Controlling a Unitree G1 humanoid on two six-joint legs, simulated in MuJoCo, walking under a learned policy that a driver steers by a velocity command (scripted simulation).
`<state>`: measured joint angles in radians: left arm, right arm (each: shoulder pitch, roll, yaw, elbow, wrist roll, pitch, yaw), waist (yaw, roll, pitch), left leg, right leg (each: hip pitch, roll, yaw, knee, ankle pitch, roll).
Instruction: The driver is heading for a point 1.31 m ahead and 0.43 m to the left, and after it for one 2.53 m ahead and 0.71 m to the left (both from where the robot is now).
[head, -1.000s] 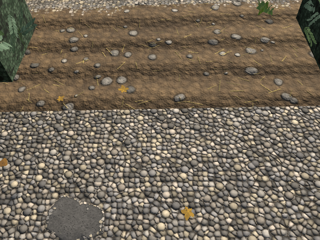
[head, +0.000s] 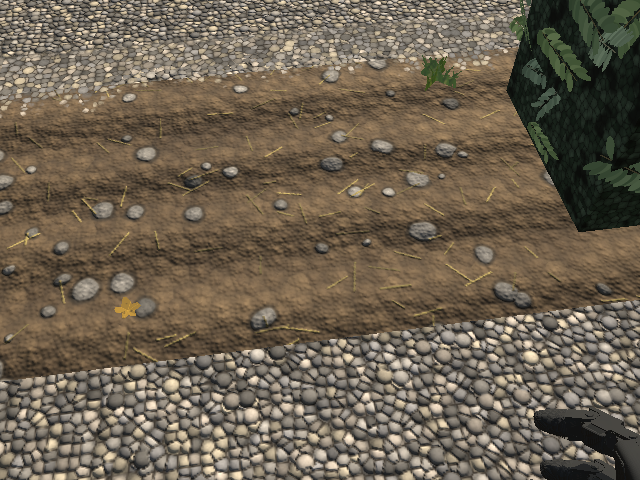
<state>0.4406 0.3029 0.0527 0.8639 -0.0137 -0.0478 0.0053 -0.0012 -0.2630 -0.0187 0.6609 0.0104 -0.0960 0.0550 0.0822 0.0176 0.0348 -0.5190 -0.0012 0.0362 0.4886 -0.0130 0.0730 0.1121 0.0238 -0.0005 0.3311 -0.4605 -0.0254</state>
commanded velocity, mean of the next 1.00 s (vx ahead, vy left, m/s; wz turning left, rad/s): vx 0.29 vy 0.00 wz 0.11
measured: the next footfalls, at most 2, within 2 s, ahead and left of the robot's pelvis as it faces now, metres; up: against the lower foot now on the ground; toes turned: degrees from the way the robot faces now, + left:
right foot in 0.50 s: +0.47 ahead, -0.14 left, +0.00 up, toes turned -1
left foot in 0.96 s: +0.41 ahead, +0.10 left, +0.00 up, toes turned +11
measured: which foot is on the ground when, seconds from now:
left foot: down 0.00-0.52, up 0.54-0.94, down 0.96-1.00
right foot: down 0.00-0.02, up 0.04-0.48, down 0.50-0.96, up 0.98-1.00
